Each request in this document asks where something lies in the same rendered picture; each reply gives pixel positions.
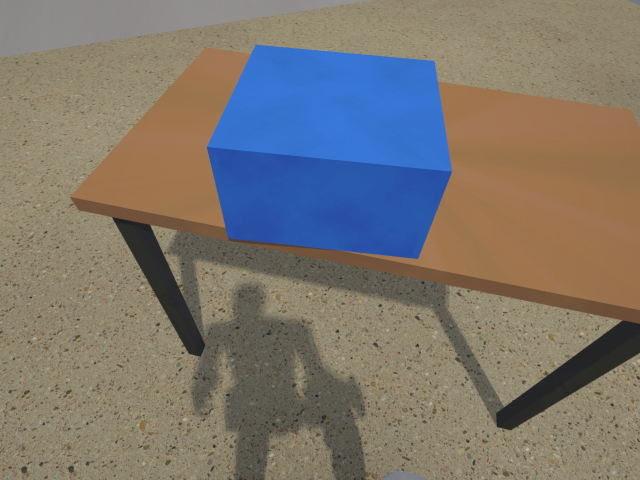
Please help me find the carton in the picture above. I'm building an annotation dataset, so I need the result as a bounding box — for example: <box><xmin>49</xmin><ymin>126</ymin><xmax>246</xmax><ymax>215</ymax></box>
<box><xmin>207</xmin><ymin>45</ymin><xmax>452</xmax><ymax>259</ymax></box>

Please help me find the table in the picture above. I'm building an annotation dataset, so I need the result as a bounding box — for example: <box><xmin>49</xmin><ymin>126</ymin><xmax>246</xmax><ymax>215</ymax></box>
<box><xmin>70</xmin><ymin>47</ymin><xmax>640</xmax><ymax>430</ymax></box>

